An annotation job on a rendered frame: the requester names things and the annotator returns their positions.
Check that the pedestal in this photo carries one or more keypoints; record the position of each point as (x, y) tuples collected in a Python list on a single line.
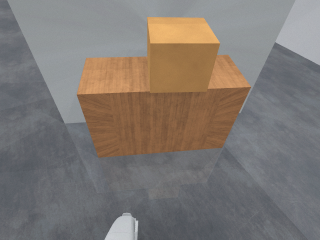
[(124, 118)]

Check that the carton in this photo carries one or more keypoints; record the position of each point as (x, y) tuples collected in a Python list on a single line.
[(181, 54)]

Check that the left robot thigh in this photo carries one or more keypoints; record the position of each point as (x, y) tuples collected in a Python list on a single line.
[(124, 228)]

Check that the robot left shin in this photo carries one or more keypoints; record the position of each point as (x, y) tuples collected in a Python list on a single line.
[(126, 214)]

